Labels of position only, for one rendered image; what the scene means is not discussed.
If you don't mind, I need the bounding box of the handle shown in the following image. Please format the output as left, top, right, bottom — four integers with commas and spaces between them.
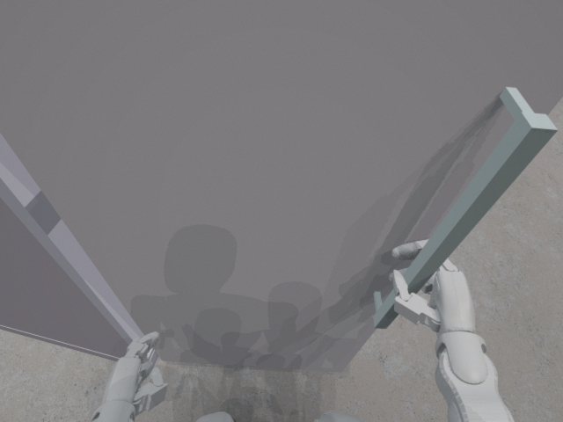
373, 87, 558, 329

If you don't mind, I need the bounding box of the fridge door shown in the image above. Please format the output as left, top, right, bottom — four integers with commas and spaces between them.
0, 0, 563, 372

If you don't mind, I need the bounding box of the robot left hand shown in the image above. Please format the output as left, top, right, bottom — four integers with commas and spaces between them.
101, 331, 168, 416

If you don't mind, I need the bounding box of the robot left forearm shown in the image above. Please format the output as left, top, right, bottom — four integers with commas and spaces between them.
90, 400, 135, 422

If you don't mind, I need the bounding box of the robot right hand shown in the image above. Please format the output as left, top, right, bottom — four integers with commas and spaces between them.
389, 239, 476, 337

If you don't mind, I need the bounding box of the robot right forearm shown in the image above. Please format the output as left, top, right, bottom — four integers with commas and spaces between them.
435, 331, 515, 422

